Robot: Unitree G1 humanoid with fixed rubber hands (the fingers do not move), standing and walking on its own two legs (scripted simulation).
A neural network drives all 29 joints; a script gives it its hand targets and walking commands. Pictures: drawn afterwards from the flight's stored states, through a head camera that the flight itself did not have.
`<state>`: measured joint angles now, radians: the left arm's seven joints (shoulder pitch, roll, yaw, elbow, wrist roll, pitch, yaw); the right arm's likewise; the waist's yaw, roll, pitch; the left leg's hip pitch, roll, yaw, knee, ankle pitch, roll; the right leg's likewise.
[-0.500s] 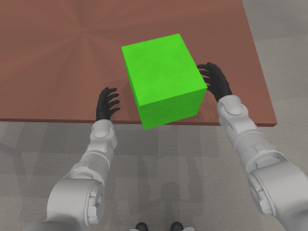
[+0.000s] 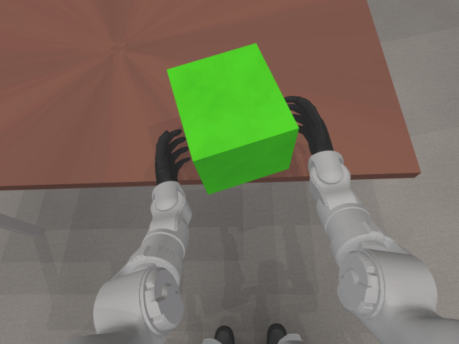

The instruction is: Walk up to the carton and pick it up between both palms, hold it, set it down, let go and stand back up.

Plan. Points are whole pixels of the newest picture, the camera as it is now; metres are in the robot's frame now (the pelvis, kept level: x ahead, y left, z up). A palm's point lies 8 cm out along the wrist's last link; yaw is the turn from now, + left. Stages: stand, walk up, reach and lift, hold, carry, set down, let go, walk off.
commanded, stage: reach and lift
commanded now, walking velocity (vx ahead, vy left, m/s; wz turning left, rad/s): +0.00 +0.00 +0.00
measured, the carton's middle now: (231, 121) +0.52 +0.03 -0.01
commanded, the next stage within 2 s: none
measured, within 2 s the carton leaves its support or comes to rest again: neither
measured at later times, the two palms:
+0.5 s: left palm (168, 177) +0.41 +0.15 -0.03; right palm (315, 143) +0.45 -0.11 +0.00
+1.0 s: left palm (169, 177) +0.41 +0.15 -0.03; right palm (315, 144) +0.45 -0.11 +0.00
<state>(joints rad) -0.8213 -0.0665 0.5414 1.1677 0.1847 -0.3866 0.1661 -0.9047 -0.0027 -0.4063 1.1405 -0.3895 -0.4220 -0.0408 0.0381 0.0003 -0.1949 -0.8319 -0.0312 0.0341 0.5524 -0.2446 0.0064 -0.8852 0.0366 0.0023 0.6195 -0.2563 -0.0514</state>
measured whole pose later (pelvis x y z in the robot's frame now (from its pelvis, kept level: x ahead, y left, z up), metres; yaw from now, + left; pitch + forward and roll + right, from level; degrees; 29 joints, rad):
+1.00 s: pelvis +0.00 +0.00 +0.00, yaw +0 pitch +30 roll +2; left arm -0.82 -0.09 0.57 1.15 0.20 -0.41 0.18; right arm -0.91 0.03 -0.51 1.14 -0.45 -0.42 -0.04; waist 0.04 0.00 -0.18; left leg -0.83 -0.03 0.03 0.55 -0.24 0.01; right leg -0.89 0.04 0.00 0.62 -0.26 -0.05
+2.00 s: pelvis +0.00 +0.00 +0.00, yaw +0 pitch +30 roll +2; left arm -0.81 -0.09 0.57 1.18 0.20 -0.49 0.22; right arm -0.90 0.03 -0.42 1.29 -0.32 -0.63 -0.13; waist 0.04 -0.01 -0.18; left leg -0.83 -0.03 0.04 0.55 -0.24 0.01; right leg -0.89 0.04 0.00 0.62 -0.25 -0.05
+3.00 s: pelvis -0.05 -0.01 +0.00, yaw +0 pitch +23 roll +2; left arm -0.72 -0.07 0.41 1.13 0.04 -0.19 0.30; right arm -0.85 0.03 -0.11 1.15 -0.05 -0.12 -0.19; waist 0.04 0.02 -0.39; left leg -0.77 -0.03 0.03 0.55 -0.18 0.01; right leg -0.82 0.04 -0.01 0.62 -0.20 -0.06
